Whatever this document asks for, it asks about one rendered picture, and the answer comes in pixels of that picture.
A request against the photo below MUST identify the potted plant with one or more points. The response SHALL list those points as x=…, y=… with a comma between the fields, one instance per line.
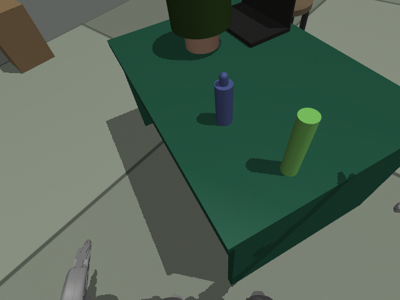
x=199, y=22

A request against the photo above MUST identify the left robot hand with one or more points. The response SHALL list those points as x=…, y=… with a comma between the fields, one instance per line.
x=75, y=285

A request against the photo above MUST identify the stool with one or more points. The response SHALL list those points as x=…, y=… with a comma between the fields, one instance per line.
x=302, y=7

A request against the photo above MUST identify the desk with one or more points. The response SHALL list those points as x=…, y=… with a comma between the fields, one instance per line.
x=233, y=171

